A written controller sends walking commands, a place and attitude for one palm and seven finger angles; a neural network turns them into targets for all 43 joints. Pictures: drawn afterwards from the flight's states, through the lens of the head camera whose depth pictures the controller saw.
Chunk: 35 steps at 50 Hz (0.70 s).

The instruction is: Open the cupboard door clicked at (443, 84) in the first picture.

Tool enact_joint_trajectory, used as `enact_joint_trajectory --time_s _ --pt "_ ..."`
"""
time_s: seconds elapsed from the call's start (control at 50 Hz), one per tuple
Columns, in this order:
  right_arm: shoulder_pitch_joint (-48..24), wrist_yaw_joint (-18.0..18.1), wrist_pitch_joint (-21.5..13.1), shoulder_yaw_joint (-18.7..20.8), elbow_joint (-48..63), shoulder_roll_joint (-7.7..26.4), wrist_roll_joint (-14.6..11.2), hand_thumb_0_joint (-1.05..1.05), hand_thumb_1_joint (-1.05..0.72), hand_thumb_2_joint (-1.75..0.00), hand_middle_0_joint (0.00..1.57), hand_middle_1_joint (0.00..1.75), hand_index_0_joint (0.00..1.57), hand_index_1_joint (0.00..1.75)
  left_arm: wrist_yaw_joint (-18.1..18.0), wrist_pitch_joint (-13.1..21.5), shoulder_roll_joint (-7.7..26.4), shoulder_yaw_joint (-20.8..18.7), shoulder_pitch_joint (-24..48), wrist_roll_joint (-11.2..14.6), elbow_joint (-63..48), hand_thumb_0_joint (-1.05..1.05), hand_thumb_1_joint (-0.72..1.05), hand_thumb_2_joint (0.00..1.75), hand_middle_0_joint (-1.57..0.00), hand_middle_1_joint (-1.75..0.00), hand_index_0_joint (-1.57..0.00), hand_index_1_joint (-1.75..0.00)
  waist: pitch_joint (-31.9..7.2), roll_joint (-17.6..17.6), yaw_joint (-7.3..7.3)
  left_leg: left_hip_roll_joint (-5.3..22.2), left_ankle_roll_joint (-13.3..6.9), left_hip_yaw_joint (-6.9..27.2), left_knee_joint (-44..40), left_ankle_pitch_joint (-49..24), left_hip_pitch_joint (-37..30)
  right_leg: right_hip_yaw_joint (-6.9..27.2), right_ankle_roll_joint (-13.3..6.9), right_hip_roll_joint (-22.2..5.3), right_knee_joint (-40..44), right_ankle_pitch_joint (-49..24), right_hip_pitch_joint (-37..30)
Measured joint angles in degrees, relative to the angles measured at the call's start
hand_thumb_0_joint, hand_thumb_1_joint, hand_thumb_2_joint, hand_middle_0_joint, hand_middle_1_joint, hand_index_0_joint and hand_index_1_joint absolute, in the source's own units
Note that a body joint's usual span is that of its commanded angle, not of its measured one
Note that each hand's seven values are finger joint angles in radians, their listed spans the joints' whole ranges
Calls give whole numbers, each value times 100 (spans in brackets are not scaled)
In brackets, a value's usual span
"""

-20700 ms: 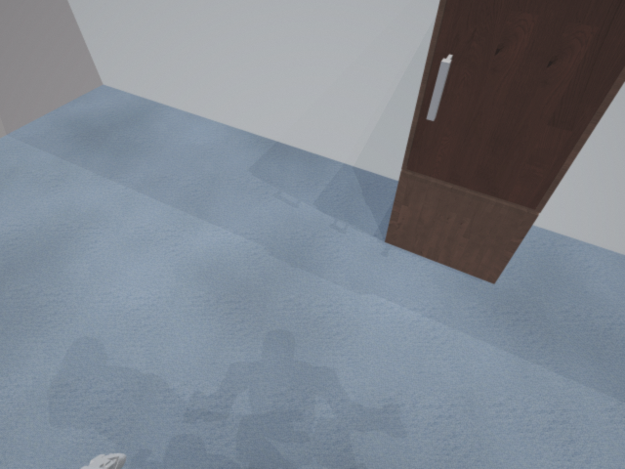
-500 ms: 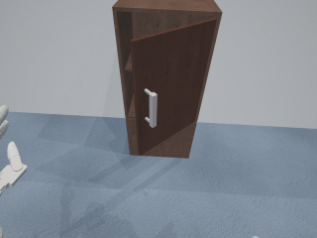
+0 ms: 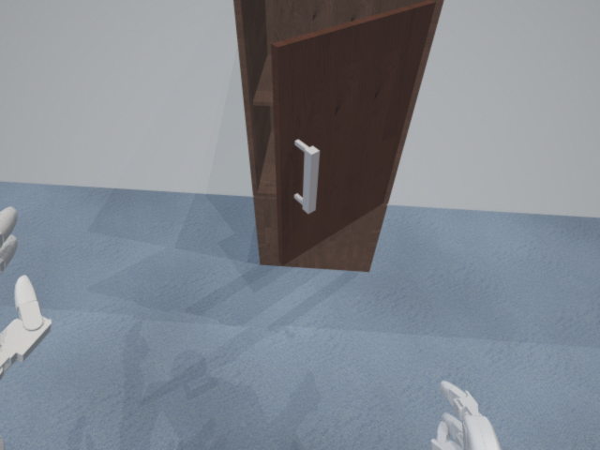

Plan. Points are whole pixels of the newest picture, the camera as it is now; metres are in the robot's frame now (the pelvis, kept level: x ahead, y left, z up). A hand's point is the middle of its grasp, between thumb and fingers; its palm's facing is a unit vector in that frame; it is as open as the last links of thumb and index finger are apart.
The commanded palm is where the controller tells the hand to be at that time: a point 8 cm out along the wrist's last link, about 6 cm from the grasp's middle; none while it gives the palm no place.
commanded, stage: stop stepping back and stand still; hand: left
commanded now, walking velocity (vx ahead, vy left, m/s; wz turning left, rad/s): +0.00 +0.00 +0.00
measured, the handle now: (304, 177) +0.66 +0.04 -0.03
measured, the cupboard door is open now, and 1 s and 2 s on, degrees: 43 43 43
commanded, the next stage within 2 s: let the arm hang, fingers relaxed in 0.14 s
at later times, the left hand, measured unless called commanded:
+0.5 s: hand out of the picture +0.06 +0.21 -0.16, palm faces -0.06 -0.97 -0.25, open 7.4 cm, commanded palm none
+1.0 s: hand out of the picture -0.02 +0.21 -0.17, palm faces +0.02 -0.95 -0.30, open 7.4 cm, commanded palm none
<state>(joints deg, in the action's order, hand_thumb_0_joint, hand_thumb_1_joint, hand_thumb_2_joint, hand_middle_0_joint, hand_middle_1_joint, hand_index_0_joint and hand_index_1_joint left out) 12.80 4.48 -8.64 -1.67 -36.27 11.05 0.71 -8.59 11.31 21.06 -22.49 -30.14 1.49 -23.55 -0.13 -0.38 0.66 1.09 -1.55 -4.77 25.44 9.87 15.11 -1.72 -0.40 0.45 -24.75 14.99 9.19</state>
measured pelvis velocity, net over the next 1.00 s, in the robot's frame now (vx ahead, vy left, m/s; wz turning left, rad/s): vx -0.01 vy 0.00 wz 0.03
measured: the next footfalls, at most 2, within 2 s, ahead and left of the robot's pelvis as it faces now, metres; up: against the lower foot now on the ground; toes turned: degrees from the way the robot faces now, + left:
none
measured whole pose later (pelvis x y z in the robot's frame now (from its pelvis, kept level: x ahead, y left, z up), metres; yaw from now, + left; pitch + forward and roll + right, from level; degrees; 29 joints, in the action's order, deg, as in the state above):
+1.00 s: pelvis -0.01 +0.00 +0.00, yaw +2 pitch -2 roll +0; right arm 12.5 0.7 0.9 0.8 -64.9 11.6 1.1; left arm -1.4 -0.2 13.8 -0.4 -15.0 -0.8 65.9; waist 3.1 -2.1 -0.5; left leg 0.3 -1.4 -3.3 23.7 7.9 14.3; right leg -3.3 -1.0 -0.1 -24.7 14.6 8.5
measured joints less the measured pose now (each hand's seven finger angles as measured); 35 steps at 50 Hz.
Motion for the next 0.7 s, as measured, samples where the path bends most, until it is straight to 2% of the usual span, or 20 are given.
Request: enact_joint_trajectory --time_s 0.24,0.26,0.28,0.32,0.4,0.48,0.56,0.7 --pt "-61 15 23 57 28 57 11 1 -90 -90 20 30 20 30 1 -46 85 36 -71 13 -97 1 89 90 -21 -30 -21 -30 46 6 -70 -18 -49 24 -107 -92 28 -24 54 -8 282 -181 -63" --pt "-84 -88 -85 97 -100 125 -11 1 -90 -90 20 30 20 30 78 45 131 149 66 -74 195 1 89 90 -21 -30 -21 -30 -5 -37 -74 -29 -61 52 -30 -82 142 -62 56 -20 201 -164 36" --pt "-149 -216 -75 137 -279 239 -33 1 -90 -90 20 30 20 30 226 -13 180 374 344 -155 725 1 89 90 -21 -30 -21 -30 -49 -102 -49 -60 -81 81 85 -60 270 -97 67 -54 47 -106 165" --pt "-356 -384 185 162 -670 483 -29 1 -90 -90 20 30 20 30 497 -426 162 910 948 -249 2121 0 89 90 -20 -30 -20 -30 -116 -247 -13 -128 -133 94 297 -5 466 -119 91 -135 -310 52 411" --pt "-640 -505 616 153 -1250 671 48 1 -90 -90 20 30 20 30 793 -1174 -177 1754 1625 -349 4945 0 90 90 -20 -30 -20 -30 -44 -326 -139 -185 -173 46 486 64 534 -73 123 -211 -688 215 572" --pt "-533 -531 814 145 -1618 629 88 1 -90 -90 20 30 20 30 890 -1410 -636 2275 1650 -340 6791 1 90 90 -20 -30 -20 -30 173 -106 -255 -160 -134 18 377 9 394 -41 77 -183 -635 180 474" --pt "-237 -483 939 151 -2067 534 82 1 -91 -90 20 30 20 30 871 -1408 -1016 2454 1449 -309 7889 1 92 89 -20 -30 -20 -30 361 107 -222 -119 -88 60 184 -94 276 -80 31 -127 -390 58 326" --pt "245 -375 1037 201 -2732 295 44 1 -91 -90 20 30 20 30 848 -1296 -1021 2330 1076 -246 8834 1 93 89 -21 -30 -20 -30 495 124 -70 -93 -37 182 -31 -199 156 -198 -19 -74 -51 -77 116"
